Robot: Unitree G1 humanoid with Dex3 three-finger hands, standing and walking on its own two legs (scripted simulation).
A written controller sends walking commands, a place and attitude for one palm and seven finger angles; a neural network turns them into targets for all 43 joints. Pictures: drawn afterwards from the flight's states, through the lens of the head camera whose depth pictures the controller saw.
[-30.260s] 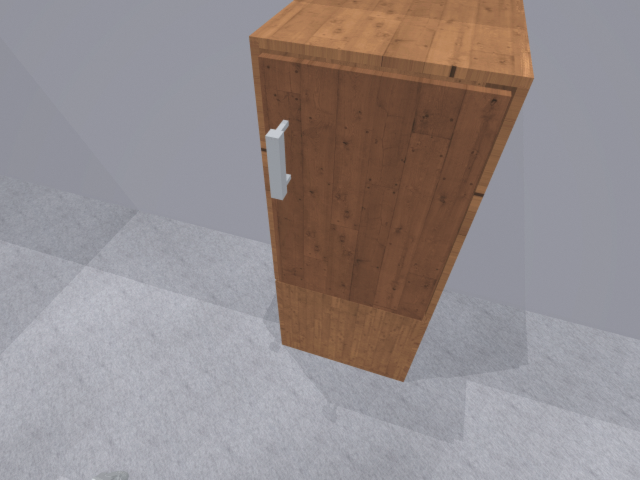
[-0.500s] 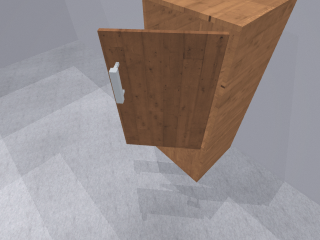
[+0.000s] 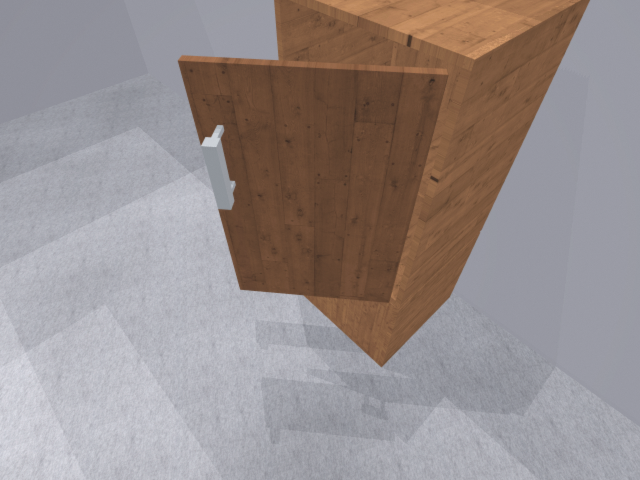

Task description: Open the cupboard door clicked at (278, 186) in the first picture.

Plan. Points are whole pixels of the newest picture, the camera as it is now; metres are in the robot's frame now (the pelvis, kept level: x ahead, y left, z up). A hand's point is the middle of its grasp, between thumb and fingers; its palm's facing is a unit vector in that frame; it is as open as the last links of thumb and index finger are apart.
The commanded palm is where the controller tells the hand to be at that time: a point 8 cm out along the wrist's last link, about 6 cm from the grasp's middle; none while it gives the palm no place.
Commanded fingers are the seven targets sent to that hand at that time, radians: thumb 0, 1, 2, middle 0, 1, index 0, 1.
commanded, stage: raise the hand with hooked fingers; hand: left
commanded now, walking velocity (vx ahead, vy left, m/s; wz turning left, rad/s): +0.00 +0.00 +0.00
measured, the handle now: (222, 167) +0.58 +0.21 +0.06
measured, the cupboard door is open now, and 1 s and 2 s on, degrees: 41 41 41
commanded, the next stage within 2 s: none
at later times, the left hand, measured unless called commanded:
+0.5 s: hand (152, 466) +0.15 +0.21 -0.04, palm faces +0.05 -1.00 -0.01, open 9.2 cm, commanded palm +0.14 +0.26 -0.02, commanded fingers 0.00 0.27 0.63 -0.25 -0.70 -0.25 -0.70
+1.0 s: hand (117, 405) +0.20 +0.25 +0.01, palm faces -0.02 -1.00 -0.07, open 12.2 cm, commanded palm +0.17 +0.31 +0.02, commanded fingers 0.00 -0.31 0.38 -0.29 -1.08 -0.29 -1.08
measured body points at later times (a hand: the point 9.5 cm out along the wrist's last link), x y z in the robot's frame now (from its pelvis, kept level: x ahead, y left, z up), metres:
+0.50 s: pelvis -0.03 -0.01 -0.09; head +0.02 +0.01 +0.36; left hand +0.14 +0.26 -0.04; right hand +0.23 -0.23 -0.11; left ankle -0.03 +0.12 -0.74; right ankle +0.02 -0.12 -0.74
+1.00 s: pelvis -0.03 +0.01 -0.05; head +0.01 +0.02 +0.39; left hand +0.19 +0.31 +0.02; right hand +0.13 -0.24 -0.12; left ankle -0.03 +0.12 -0.74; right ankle +0.02 -0.12 -0.74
